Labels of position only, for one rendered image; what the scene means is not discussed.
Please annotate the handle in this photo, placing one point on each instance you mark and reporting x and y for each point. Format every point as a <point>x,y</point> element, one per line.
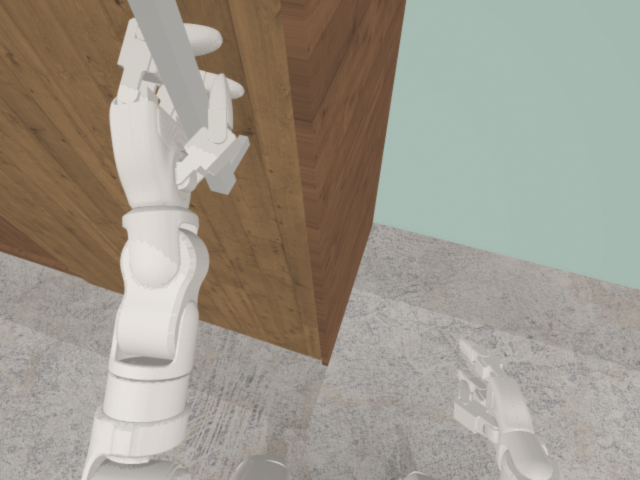
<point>162,27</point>

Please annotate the left robot upper arm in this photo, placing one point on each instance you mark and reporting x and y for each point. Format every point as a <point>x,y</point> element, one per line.
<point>152,470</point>

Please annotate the robot left forearm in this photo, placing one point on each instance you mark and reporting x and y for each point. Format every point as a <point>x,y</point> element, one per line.
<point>145,413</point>

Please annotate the wardrobe door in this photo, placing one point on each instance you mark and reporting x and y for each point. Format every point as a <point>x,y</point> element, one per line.
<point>59,183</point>
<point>12,236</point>

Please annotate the robot right hand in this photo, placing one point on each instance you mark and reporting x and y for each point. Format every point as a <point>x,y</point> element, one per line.
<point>498,406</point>

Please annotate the robot right forearm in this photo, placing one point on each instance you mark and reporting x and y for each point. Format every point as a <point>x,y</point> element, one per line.
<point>522,455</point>

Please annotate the robot left thigh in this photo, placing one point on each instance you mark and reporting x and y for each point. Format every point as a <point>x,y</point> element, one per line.
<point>263,467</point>

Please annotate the robot left hand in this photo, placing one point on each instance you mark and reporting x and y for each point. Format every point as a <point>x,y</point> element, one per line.
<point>147,138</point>

